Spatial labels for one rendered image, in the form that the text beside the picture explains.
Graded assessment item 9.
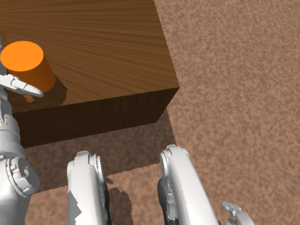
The left robot foot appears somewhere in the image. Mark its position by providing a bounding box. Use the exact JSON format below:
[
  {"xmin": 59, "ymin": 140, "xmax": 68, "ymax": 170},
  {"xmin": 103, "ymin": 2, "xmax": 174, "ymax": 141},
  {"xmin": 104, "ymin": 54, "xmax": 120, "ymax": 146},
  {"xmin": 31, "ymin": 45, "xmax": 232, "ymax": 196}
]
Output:
[{"xmin": 103, "ymin": 182, "xmax": 112, "ymax": 225}]

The right robot hand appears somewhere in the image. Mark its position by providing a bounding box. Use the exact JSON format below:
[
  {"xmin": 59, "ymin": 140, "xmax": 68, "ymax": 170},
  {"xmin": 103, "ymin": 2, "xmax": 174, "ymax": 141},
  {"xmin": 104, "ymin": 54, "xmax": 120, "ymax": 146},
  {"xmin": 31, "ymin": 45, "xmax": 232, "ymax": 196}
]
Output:
[{"xmin": 221, "ymin": 202, "xmax": 255, "ymax": 225}]

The left robot arm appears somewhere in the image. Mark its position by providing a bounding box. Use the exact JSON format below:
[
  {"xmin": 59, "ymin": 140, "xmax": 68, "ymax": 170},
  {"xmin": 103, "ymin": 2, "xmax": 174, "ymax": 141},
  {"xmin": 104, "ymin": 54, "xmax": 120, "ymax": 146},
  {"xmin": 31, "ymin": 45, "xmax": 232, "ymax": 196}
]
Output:
[{"xmin": 0, "ymin": 88, "xmax": 40, "ymax": 225}]

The right robot foot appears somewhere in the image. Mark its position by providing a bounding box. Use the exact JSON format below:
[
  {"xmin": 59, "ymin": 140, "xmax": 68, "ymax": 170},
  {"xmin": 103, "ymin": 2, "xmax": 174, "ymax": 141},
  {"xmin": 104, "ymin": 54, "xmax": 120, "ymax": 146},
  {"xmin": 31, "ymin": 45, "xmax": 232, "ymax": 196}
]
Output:
[{"xmin": 157, "ymin": 178, "xmax": 179, "ymax": 225}]

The left robot hand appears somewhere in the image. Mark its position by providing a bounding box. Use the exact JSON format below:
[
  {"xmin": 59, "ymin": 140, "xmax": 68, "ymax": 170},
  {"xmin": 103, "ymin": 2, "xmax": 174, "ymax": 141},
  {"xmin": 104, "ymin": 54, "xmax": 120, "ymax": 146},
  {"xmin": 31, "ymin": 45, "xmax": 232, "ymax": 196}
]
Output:
[{"xmin": 0, "ymin": 36, "xmax": 44, "ymax": 97}]

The can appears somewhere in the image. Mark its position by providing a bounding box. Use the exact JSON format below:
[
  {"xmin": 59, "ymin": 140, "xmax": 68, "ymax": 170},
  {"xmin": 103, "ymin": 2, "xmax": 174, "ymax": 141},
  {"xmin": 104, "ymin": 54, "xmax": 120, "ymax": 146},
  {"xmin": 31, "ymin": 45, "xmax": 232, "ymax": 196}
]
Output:
[{"xmin": 0, "ymin": 41, "xmax": 56, "ymax": 93}]

